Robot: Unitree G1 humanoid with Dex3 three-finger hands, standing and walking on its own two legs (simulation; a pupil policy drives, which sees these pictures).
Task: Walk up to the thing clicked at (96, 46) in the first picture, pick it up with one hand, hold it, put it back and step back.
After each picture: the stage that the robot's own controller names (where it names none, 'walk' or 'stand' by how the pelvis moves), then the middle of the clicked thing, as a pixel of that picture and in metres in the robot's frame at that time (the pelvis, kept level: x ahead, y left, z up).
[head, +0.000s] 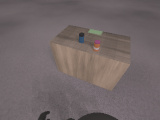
stand; (96, 45) +0.81 -0.07 -0.06
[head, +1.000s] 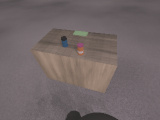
walk; (80, 49) +0.70 +0.14 -0.04
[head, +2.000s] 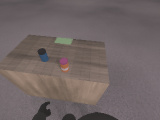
stand; (64, 65) +0.46 +0.21 -0.03
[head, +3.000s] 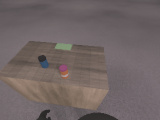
stand; (64, 71) +0.43 +0.21 -0.06
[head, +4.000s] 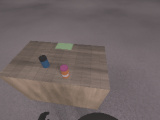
stand; (65, 71) +0.43 +0.21 -0.06
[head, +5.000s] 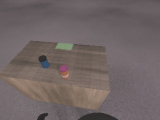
stand; (64, 72) +0.42 +0.22 -0.06
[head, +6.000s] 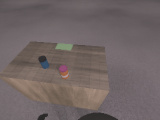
stand; (64, 72) +0.42 +0.22 -0.06
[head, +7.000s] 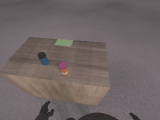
rise first; (64, 69) +0.43 +0.22 -0.06
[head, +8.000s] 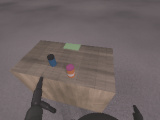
rise first; (70, 71) +0.44 +0.19 -0.06
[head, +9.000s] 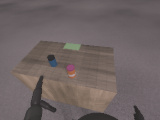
go down; (71, 71) +0.43 +0.19 -0.06
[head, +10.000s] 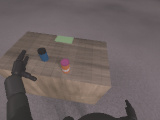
go down; (65, 66) +0.45 +0.17 -0.04
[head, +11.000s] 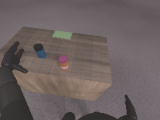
go down; (64, 63) +0.46 +0.18 -0.02
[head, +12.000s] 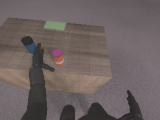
close in; (58, 57) +0.46 +0.19 +0.02
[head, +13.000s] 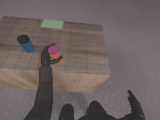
close; (55, 55) +0.47 +0.20 +0.03
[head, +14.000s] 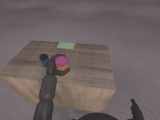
lift; (62, 66) +0.34 +0.17 +0.14
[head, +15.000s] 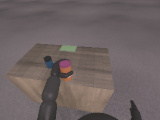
lift; (66, 70) +0.33 +0.16 +0.12
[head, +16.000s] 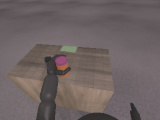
hold; (62, 67) +0.33 +0.18 +0.15
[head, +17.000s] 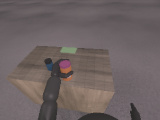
crouch; (66, 70) +0.33 +0.16 +0.13
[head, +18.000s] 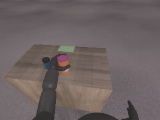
crouch; (63, 65) +0.38 +0.18 +0.12
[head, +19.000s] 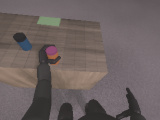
lower; (53, 56) +0.46 +0.19 +0.02
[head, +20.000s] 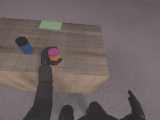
lower; (55, 57) +0.46 +0.19 +0.03
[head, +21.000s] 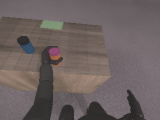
lower; (55, 57) +0.46 +0.19 +0.03
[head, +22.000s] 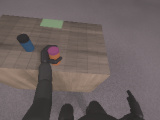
lower; (54, 56) +0.46 +0.19 +0.03
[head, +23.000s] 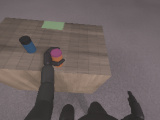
loosen; (57, 58) +0.45 +0.18 +0.03
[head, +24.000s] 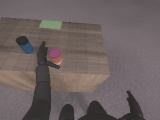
withdraw; (56, 58) +0.45 +0.18 +0.02
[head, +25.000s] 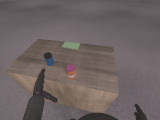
sink last; (71, 72) +0.41 +0.17 -0.02
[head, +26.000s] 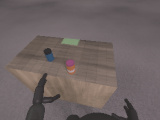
stand; (70, 67) +0.44 +0.18 -0.02
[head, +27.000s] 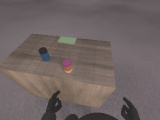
stand; (67, 67) +0.43 +0.18 +0.00
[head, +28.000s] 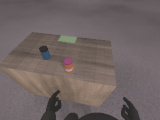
stand; (68, 65) +0.44 +0.18 +0.00
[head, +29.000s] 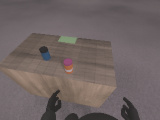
stand; (68, 66) +0.44 +0.18 +0.00
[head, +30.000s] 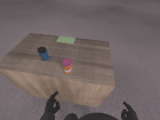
stand; (67, 66) +0.44 +0.17 +0.00
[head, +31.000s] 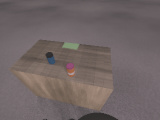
stand; (70, 69) +0.46 +0.18 -0.06
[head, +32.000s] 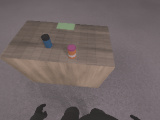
walk; (71, 52) +0.54 +0.16 -0.04
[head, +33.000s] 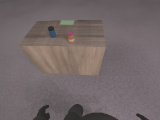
walk; (70, 37) +0.80 +0.24 -0.04
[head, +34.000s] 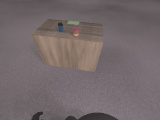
stand; (75, 32) +1.03 +0.22 -0.05
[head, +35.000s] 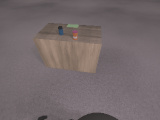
stand; (75, 35) +1.05 +0.22 -0.06
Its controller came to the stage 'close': yes
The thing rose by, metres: 0.21
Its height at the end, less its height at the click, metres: +0.00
